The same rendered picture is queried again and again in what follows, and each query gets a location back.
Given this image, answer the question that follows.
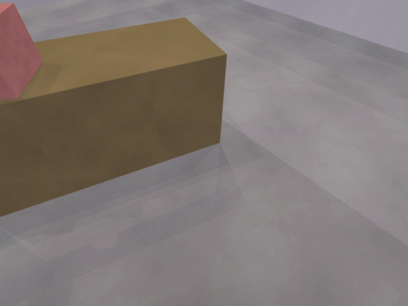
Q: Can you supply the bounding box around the carton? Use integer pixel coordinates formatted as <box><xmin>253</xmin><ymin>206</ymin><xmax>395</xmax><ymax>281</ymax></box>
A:
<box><xmin>0</xmin><ymin>3</ymin><xmax>43</xmax><ymax>99</ymax></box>

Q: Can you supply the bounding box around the pedestal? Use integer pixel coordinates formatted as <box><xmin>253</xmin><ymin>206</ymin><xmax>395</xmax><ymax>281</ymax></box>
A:
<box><xmin>0</xmin><ymin>17</ymin><xmax>227</xmax><ymax>217</ymax></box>

